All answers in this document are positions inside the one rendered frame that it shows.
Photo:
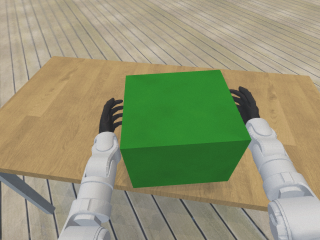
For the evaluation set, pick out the left robot forearm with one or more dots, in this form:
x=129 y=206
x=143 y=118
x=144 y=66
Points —
x=92 y=206

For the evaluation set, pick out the robot left upper arm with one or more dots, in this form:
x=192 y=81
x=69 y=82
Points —
x=85 y=233

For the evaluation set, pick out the robot right upper arm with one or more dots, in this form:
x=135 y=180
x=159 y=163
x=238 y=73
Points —
x=294 y=218

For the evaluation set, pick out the robot left hand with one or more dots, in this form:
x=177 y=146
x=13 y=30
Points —
x=107 y=119

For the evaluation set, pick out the right robot forearm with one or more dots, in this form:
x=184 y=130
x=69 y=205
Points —
x=280 y=178

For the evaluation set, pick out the carton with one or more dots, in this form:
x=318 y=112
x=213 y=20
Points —
x=180 y=128

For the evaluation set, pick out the robot right hand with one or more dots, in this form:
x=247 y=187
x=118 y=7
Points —
x=247 y=104

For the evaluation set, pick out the table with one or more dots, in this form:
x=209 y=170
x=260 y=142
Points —
x=48 y=127

